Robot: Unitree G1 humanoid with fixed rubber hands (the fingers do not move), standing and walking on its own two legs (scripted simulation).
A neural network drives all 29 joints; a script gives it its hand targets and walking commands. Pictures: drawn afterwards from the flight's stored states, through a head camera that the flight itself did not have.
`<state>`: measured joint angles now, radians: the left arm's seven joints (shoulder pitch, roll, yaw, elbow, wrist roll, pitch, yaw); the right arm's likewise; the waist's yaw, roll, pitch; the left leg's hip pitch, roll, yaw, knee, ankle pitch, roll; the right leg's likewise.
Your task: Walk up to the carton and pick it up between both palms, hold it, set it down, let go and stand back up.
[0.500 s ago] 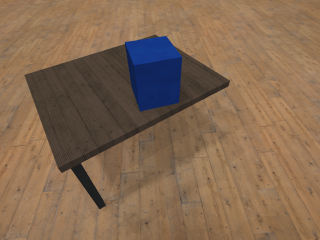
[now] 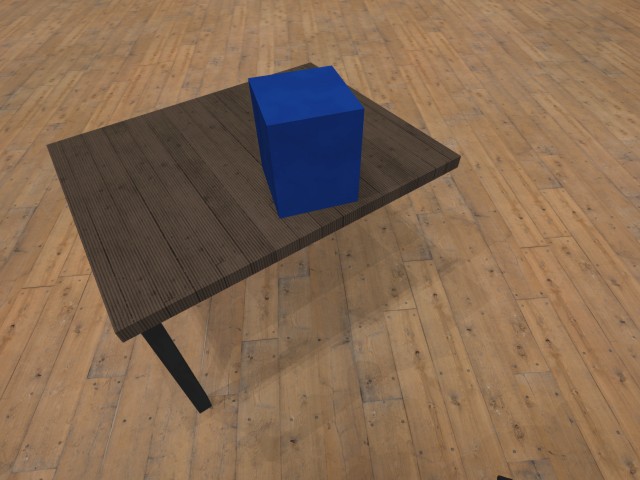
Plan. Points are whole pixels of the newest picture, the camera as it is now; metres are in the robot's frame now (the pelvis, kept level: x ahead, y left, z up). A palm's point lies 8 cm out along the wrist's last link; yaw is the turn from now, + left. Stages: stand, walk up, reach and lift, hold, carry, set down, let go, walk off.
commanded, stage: stand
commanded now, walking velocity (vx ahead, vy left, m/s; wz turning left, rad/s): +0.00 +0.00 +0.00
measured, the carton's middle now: (305, 142) +0.83 +0.08 -0.05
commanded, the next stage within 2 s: walk up in 0.08 s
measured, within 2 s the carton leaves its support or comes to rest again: neither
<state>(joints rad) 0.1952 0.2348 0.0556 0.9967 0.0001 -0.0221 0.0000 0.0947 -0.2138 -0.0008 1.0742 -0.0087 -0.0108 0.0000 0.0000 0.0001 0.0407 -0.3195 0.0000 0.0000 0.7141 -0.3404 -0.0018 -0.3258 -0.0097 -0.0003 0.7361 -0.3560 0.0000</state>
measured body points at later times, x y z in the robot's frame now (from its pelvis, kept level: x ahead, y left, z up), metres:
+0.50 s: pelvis +0.01 -0.05 -0.01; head +0.03 -0.02 +0.44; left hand +0.11 +0.27 -0.13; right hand +0.02 -0.34 -0.13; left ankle +0.03 +0.12 -0.71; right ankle +0.04 -0.17 -0.69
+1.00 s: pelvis +0.06 -0.19 -0.04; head +0.09 -0.14 +0.41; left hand +0.08 +0.15 -0.16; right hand +0.23 -0.48 -0.11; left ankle +0.05 +0.01 -0.71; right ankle +0.07 -0.26 -0.68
